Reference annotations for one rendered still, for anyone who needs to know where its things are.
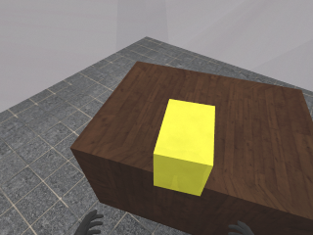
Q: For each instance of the carton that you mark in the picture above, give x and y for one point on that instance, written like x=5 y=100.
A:
x=184 y=151

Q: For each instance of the right robot hand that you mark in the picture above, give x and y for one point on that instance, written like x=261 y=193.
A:
x=242 y=227

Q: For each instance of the pedestal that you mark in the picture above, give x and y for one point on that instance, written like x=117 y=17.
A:
x=262 y=172

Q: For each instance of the left robot hand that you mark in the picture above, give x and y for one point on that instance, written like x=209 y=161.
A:
x=86 y=224

